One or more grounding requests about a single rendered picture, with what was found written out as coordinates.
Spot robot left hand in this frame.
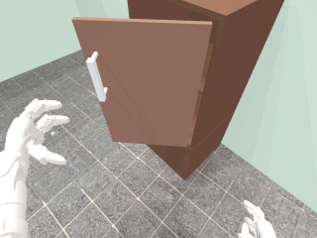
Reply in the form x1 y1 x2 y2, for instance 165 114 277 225
4 98 70 165

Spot robot right hand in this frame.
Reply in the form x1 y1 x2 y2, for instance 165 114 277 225
239 200 276 238

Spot cupboard door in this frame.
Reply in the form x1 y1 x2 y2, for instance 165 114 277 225
71 17 213 147

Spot left robot forearm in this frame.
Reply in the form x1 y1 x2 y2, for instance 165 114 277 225
0 150 31 238

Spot handle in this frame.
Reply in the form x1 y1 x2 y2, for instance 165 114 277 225
86 52 108 102

